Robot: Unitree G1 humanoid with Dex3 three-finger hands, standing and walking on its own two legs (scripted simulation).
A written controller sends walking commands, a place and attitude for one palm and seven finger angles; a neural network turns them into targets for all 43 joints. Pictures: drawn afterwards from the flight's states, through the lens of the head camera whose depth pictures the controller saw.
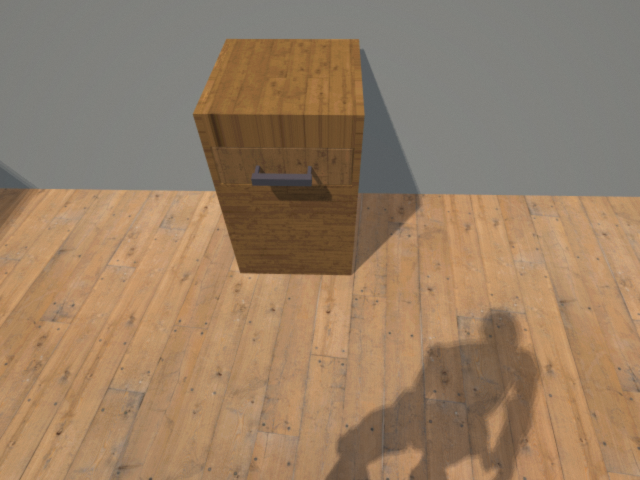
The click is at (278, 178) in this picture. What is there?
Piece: drawer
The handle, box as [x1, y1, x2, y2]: [251, 165, 311, 185]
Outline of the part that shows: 251,178 252,185 311,185 311,167 308,166 308,171 306,174 271,174 259,173 259,165 256,165 255,171 252,173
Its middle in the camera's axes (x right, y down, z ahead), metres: -0.11 -0.18 +1.09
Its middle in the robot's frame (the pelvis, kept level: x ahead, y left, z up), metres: +0.90 +0.16 -0.24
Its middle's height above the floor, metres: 0.54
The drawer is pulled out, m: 0.00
